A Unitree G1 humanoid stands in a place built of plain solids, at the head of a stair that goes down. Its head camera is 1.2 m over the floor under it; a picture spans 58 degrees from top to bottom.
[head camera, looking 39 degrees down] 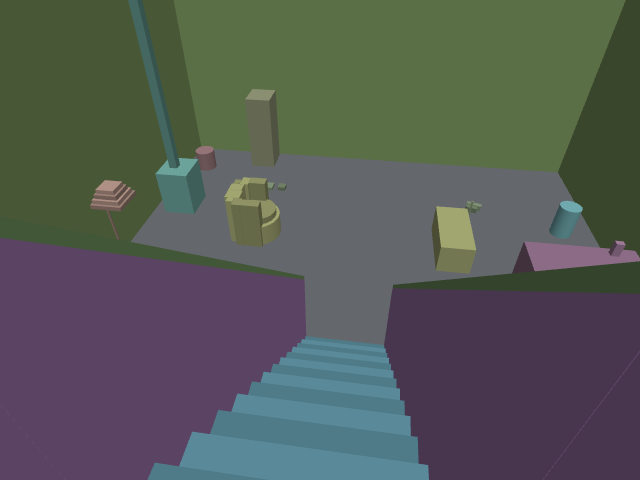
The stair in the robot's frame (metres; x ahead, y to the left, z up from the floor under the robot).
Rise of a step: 0.21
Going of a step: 0.21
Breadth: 0.90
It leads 8 degrees to the right of straight ahead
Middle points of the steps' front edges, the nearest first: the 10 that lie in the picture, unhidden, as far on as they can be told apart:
0.77 0.05 -0.43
0.98 0.02 -0.64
1.20 -0.01 -0.85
1.41 -0.04 -1.07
1.62 -0.07 -1.28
1.83 -0.10 -1.50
2.04 -0.13 -1.71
2.25 -0.16 -1.92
2.47 -0.19 -2.14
2.68 -0.22 -2.35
